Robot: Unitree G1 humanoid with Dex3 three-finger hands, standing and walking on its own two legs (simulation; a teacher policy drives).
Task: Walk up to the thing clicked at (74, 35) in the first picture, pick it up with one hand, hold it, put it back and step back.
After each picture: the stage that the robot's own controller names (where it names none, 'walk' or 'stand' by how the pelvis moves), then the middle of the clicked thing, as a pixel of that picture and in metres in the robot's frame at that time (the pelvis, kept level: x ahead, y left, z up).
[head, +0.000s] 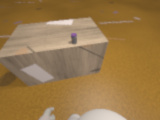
stand; (74, 38) +0.82 +0.23 -0.02
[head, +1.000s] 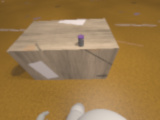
walk; (81, 40) +0.76 +0.18 -0.01
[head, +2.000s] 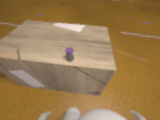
walk; (69, 54) +0.52 +0.22 +0.00
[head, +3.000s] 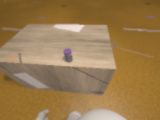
walk; (68, 55) +0.52 +0.22 +0.00
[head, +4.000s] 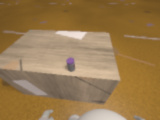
stand; (71, 64) +0.45 +0.20 -0.02
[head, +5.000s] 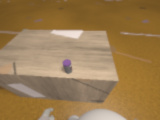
stand; (67, 66) +0.42 +0.21 -0.02
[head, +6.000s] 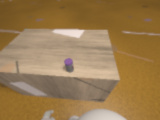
stand; (69, 65) +0.44 +0.20 -0.03
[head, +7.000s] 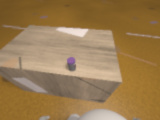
stand; (71, 64) +0.44 +0.20 -0.02
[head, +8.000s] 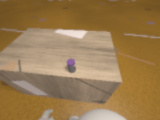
stand; (71, 66) +0.43 +0.18 -0.02
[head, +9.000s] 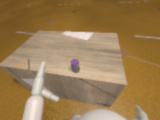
rise first; (75, 66) +0.44 +0.19 -0.02
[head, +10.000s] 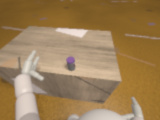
go down; (71, 64) +0.45 +0.17 -0.01
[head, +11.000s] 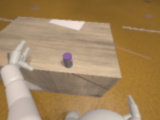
go down; (68, 60) +0.45 +0.18 +0.01
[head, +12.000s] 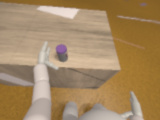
close in; (62, 53) +0.45 +0.18 +0.04
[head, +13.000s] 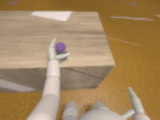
close; (61, 51) +0.49 +0.17 +0.05
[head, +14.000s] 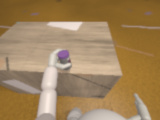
lift; (65, 60) +0.38 +0.18 +0.12
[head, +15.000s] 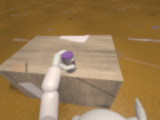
lift; (69, 62) +0.32 +0.15 +0.20
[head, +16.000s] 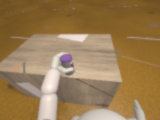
hold; (67, 65) +0.32 +0.16 +0.17
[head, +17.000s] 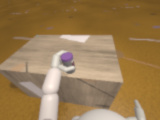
hold; (68, 63) +0.31 +0.16 +0.18
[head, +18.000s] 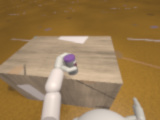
crouch; (71, 64) +0.32 +0.14 +0.17
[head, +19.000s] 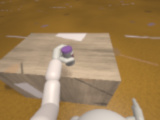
crouch; (68, 56) +0.38 +0.16 +0.17
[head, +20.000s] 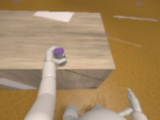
lower; (60, 56) +0.45 +0.19 +0.03
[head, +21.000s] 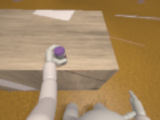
lower; (61, 56) +0.44 +0.18 +0.05
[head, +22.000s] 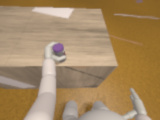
lower; (60, 53) +0.46 +0.19 +0.06
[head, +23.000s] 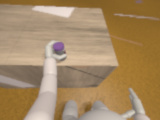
lower; (60, 51) +0.47 +0.19 +0.06
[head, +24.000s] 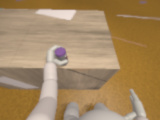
loosen; (62, 56) +0.43 +0.18 +0.05
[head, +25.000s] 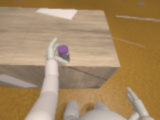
withdraw; (64, 54) +0.45 +0.16 +0.06
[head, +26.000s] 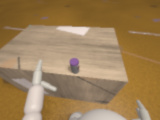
sink last; (74, 66) +0.41 +0.16 +0.02
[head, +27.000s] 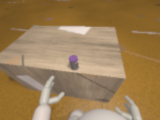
stand; (74, 63) +0.43 +0.18 +0.03
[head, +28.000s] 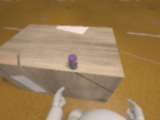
stand; (73, 62) +0.43 +0.18 +0.04
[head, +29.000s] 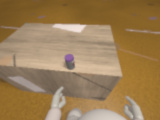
stand; (70, 62) +0.43 +0.19 +0.04
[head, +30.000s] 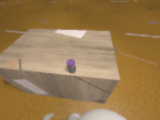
stand; (71, 66) +0.43 +0.18 -0.01
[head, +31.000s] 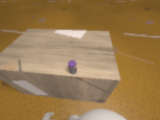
stand; (72, 67) +0.42 +0.17 -0.02
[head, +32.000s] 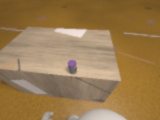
stand; (72, 67) +0.42 +0.17 -0.02
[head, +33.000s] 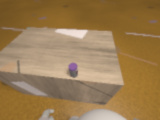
walk; (73, 70) +0.39 +0.16 -0.02
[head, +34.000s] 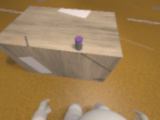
walk; (78, 43) +0.60 +0.15 -0.01
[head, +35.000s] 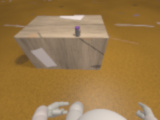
walk; (77, 31) +0.97 +0.18 +0.01
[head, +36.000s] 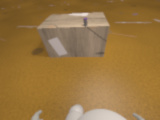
walk; (85, 22) +1.38 +0.21 +0.01
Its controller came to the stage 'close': yes
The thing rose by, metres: 0.20
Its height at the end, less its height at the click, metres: +0.00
